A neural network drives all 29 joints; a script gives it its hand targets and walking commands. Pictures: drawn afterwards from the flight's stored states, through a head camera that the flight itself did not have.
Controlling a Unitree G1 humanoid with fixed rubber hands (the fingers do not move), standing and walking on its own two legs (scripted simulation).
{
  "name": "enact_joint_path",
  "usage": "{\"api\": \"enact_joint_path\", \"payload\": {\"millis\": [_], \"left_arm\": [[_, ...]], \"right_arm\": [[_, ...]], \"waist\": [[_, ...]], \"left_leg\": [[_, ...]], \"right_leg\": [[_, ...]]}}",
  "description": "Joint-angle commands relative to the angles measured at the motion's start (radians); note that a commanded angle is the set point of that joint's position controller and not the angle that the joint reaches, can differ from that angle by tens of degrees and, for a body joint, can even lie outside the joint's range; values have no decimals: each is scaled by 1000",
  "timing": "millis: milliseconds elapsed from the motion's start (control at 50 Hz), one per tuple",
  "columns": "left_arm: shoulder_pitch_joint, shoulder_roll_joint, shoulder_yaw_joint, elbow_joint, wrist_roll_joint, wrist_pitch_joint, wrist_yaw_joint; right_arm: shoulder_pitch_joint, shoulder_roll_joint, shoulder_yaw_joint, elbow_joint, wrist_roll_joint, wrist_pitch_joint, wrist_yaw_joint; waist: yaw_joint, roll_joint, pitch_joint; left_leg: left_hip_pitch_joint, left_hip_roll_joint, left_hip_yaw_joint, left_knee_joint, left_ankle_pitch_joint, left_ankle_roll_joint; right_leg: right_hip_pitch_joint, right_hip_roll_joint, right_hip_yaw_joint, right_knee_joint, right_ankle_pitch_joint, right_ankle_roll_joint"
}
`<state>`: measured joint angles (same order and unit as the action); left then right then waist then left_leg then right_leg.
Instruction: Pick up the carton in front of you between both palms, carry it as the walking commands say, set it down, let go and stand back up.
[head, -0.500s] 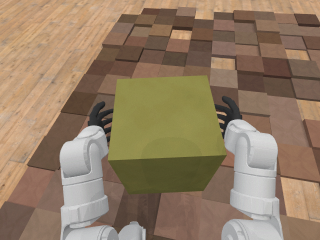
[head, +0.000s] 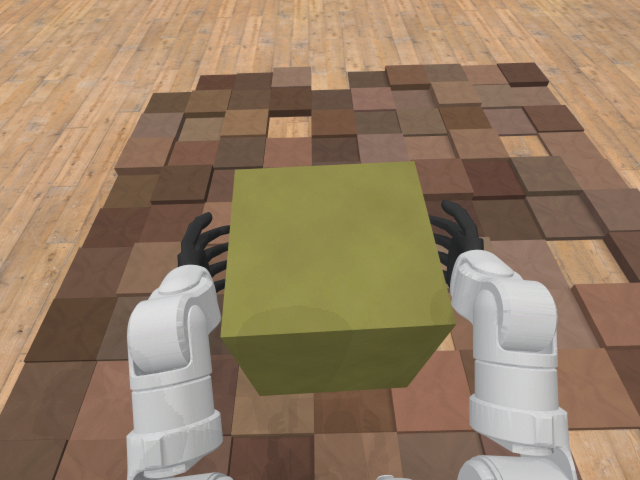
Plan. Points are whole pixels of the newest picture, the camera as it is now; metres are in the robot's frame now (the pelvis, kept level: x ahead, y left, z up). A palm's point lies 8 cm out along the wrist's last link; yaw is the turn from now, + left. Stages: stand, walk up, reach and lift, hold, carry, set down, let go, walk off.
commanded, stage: carry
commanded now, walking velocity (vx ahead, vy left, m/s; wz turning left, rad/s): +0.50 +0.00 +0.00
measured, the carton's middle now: (329, 289) +0.35 -0.03 +0.04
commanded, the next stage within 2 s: none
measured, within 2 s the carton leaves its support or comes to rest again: neither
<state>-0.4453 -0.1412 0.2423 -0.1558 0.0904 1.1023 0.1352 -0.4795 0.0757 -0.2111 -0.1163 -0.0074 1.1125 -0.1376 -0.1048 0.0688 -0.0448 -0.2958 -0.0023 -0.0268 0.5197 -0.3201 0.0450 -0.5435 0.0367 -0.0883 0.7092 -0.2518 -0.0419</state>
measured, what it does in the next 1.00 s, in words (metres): walks ahead: left foot, then right foot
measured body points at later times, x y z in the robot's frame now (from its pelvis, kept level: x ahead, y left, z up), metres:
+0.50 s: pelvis +0.30 +0.07 +0.00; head +0.33 +0.09 +0.45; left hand +0.65 +0.24 +0.09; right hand +0.64 -0.06 +0.09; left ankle +0.32 +0.14 -0.74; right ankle +0.20 -0.08 -0.64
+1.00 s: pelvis +0.66 +0.10 +0.03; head +0.65 +0.09 +0.48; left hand +0.93 +0.29 +0.15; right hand +0.97 -0.01 +0.15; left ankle +0.73 +0.25 -0.67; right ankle +0.58 +0.03 -0.72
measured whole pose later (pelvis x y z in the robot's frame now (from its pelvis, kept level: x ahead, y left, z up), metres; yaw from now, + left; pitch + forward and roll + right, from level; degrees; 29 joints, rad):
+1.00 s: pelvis +0.66 +0.10 +0.03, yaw +4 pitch +4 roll +1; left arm -0.26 -0.13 0.15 -0.36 0.03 1.20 0.15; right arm -0.25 0.15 -0.16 -0.40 -0.07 1.21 -0.11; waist 0.08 0.00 -0.11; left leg -0.59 0.07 0.06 0.81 -0.21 0.01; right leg -0.09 -0.01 -0.20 0.33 -0.30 -0.05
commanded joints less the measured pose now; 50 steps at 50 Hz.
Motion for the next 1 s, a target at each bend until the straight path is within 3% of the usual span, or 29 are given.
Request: {"api": "enact_joint_path", "payload": {"millis": [0,20,40,60,80,120,180,280,320,340,360,380,420,440,480,540,600,660,680,700,720,740,760,780,800,820,840,880,980], "left_arm": [[-524,-684,-595,37,-167,-3,-69],[-480,-714,-606,56,-171,-4,-74],[-515,-732,-630,21,-197,-5,-79],[-576,-766,-675,-20,-244,-6,-85],[-642,-798,-718,-61,-297,-9,-92],[-730,-842,-780,-106,-383,-15,-105],[-741,-839,-812,-95,-454,-12,-122],[-679,-820,-775,8,-464,1,-135],[-674,-827,-763,40,-449,5,-135],[-665,-821,-754,57,-435,5,-133],[-684,-819,-745,60,-422,10,-127],[-659,-848,-740,65,-424,18,-127],[-663,-861,-716,76,-397,17,-114],[-653,-872,-699,70,-377,13,-106],[-633,-887,-695,25,-343,-1,-97],[-628,-858,-688,-36,-284,-28,-76],[-537,-813,-693,-70,-231,-33,-61],[-459,-791,-714,-106,-211,-17,-68],[-437,-791,-726,-119,-219,-10,-76],[-414,-797,-743,-143,-235,-3,-87],[-398,-806,-763,-169,-256,5,-100],[-370,-818,-789,-185,-282,13,-116],[-351,-812,-801,-178,-288,16,-124],[-304,-819,-815,-169,-306,37,-136],[-342,-824,-841,-206,-345,48,-146],[-360,-828,-854,-231,-376,58,-154],[-384,-827,-864,-255,-402,67,-161],[-410,-806,-871,-286,-430,83,-170],[-390,-697,-824,-306,-440,123,-159]], "right_arm": [[-668,907,744,-55,347,2,157],[-678,900,740,-47,339,-1,155],[-676,904,718,-39,325,-7,149],[-648,902,693,-25,301,-9,140],[-613,900,665,-13,275,-8,131],[-556,874,622,-7,214,-9,108],[-497,809,573,-17,135,-7,74],[-436,711,513,1,48,13,52],[-450,707,516,-4,53,19,55],[-445,697,522,-4,61,23,58],[-456,703,525,14,64,19,60],[-439,707,528,24,69,13,61],[-493,794,588,-16,133,12,76],[-547,837,631,-58,179,7,88],[-649,910,694,-129,260,-14,107],[-687,941,753,-162,335,-34,131],[-608,918,771,-163,357,-41,146],[-515,897,776,-167,349,-28,157],[-477,890,776,-172,340,-22,159],[-448,887,778,-188,330,-17,160],[-410,890,783,-207,313,-13,161],[-406,877,781,-231,289,-7,160],[-389,882,785,-240,280,13,164],[-342,850,770,-229,258,24,159],[-293,839,753,-239,235,36,153],[-267,827,734,-254,213,48,149],[-250,821,725,-254,194,56,145],[-226,814,707,-253,175,68,135],[-245,750,692,-294,172,110,94]], "waist": [[162,-286,-493],[190,-378,-453],[199,-226,-410],[212,-115,-397],[202,-99,-375],[182,-123,-364],[201,-171,-332],[219,-195,-287],[163,-198,-300],[105,-147,-362],[65,-1,-450],[46,209,-519],[60,48,-471],[66,-6,-440],[66,34,-446],[65,59,-401],[59,69,-370],[72,85,-347],[86,103,-377],[131,111,-425],[159,62,-471],[191,-10,-481],[191,-295,-455],[144,-229,-368],[148,-164,-375],[138,-99,-331],[132,-77,-293],[128,-106,-252],[169,-180,-189]], "left_leg": [[-309,23,59,366,354,-14],[-513,-52,49,584,-219,-29],[-586,-17,-21,657,-302,-9],[-635,13,-53,659,-269,0],[-646,40,-50,613,-206,9],[-572,56,-26,478,-97,-14],[-444,40,25,281,104,-36],[-200,-15,116,-38,377,-4],[2,6,130,-153,486,18],[258,-8,183,-111,385,5],[569,127,25,-17,461,74],[722,319,-315,-29,533,159],[668,336,-355,-89,452,131],[634,315,-317,-118,463,109],[532,293,-284,-198,180,124],[455,260,-222,-278,62,131],[478,211,-136,-304,233,105],[421,190,-32,-296,496,78],[398,192,3,-218,656,66],[347,199,54,-76,783,47],[259,178,90,84,809,36],[55,141,86,273,636,34],[-265,-9,131,578,191,-26],[-401,-14,31,731,-111,-9],[-427,13,-1,791,-129,-10],[-423,44,2,751,-103,0],[-435,62,11,682,-88,-7],[-395,75,43,501,-17,-29],[-326,35,162,136,212,-42]], "right_leg": [[714,-280,412,-193,109,-192],[770,-406,627,-266,340,-286],[770,-396,612,-231,417,-290],[777,-389,576,-216,395,-266],[756,-375,537,-227,381,-232],[698,-330,433,-274,340,-181],[629,-270,300,-302,416,-145],[539,-218,160,-249,409,-73],[491,-214,113,-125,428,-33],[356,-184,55,38,376,-4],[98,-139,28,253,177,48],[-130,-34,25,512,-287,96],[-239,-89,89,578,-296,98],[-261,-101,75,544,-273,98],[-203,-113,72,403,-261,96],[-133,-75,15,206,-215,87],[-79,-54,-40,7,-8,75],[122,12,-167,-145,8,60],[250,26,-188,-177,22,53],[425,30,-208,-229,47,43],[606,35,-226,-291,42,36],[798,-79,-73,-314,-27,15],[916,-316,375,-386,-48,-138],[845,-401,500,-411,218,-194],[811,-453,480,-405,286,-250],[744,-429,414,-407,365,-232],[697,-401,353,-433,303,-202],[616,-342,243,-472,278,-140],[575,-231,21,-458,465,-96]]}}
